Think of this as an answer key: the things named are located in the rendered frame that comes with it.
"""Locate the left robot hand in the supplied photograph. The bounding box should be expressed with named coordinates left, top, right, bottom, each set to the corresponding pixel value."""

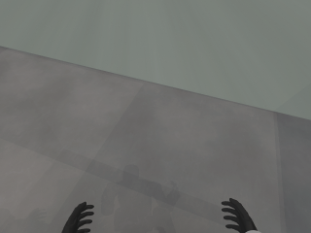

left=61, top=202, right=94, bottom=233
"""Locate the right robot hand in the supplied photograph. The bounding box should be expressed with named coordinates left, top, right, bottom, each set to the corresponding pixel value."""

left=222, top=198, right=258, bottom=233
